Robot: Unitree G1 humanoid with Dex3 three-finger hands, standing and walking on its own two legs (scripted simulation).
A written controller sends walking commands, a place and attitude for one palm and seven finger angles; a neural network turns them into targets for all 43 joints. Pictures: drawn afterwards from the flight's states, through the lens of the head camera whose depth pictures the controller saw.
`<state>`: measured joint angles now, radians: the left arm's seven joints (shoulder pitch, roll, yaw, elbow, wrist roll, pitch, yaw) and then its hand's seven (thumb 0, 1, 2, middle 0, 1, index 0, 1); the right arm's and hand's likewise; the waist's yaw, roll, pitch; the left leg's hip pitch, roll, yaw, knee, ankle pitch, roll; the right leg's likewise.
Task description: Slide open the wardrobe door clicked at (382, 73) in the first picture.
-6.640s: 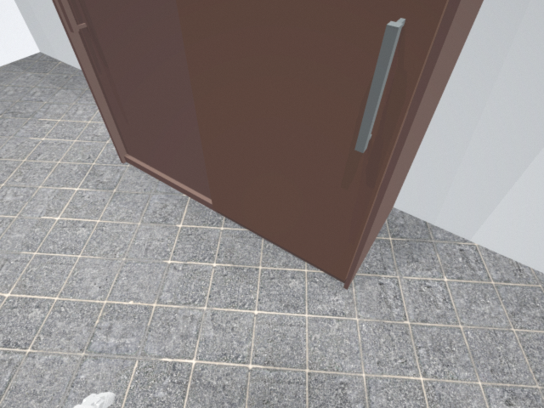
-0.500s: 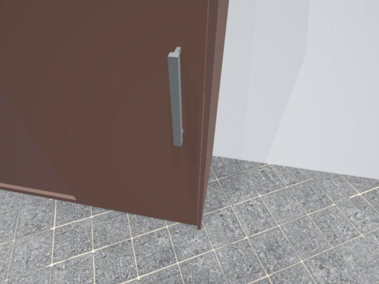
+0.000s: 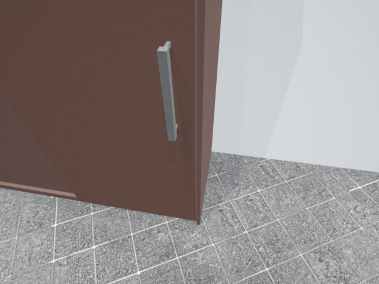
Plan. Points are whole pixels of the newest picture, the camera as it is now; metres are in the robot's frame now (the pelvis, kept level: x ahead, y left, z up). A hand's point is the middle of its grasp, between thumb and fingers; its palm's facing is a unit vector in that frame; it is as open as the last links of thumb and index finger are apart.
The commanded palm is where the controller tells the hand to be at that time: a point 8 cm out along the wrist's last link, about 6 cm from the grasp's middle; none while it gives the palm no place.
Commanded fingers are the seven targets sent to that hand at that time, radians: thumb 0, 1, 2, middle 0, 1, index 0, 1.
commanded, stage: look again from close up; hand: right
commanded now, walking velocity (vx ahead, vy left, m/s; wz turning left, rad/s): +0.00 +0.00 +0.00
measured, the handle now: (170, 96) +0.57 +0.09 +0.10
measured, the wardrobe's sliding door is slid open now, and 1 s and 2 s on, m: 0.00 0.00 0.00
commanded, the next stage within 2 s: none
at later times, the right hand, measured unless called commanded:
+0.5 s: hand out of the picture -0.05 -0.15 -0.18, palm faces +0.03 +0.99 -0.16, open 7.4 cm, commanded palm none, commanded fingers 0.00 -0.90 -0.90 0.20 0.30 0.20 0.30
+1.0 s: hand out of the picture -0.01 -0.13 -0.18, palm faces +0.02 +0.99 -0.14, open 7.4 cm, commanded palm none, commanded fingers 0.00 -0.90 -0.90 0.20 0.30 0.20 0.30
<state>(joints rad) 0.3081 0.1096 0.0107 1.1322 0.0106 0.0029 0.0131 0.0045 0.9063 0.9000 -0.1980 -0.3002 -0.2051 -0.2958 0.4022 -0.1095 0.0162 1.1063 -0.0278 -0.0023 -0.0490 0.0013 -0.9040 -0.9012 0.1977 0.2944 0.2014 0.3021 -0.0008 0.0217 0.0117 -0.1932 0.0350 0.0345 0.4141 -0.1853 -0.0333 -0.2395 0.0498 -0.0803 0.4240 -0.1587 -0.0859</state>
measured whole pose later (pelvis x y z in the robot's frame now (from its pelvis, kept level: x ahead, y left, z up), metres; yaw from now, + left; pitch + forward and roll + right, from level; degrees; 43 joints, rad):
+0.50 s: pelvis +0.00 +0.00 +0.00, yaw +0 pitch -1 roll +1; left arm 0.30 0.14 0.02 1.11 0.01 0.00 0.01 0.00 0.91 0.90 -0.20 -0.30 -0.20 -0.30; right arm 0.40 -0.12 0.00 1.11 -0.03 -0.01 -0.05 0.00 -0.91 -0.90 0.20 0.29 0.20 0.30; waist 0.00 0.00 0.00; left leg -0.21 0.04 0.02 0.42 -0.18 -0.03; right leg -0.24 0.06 -0.09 0.40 -0.14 -0.08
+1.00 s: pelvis +0.02 +0.02 +0.00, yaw +1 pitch -1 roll +0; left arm 0.31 0.12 0.01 1.13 0.01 -0.01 0.02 0.00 0.91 0.90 -0.20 -0.30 -0.20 -0.30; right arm 0.36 -0.10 0.01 1.10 -0.02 -0.02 -0.05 0.00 -0.90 -0.90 0.20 0.29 0.20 0.30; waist 0.01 0.01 0.01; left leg -0.20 0.01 0.03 0.42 -0.21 -0.01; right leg -0.23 0.03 -0.08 0.41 -0.17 -0.06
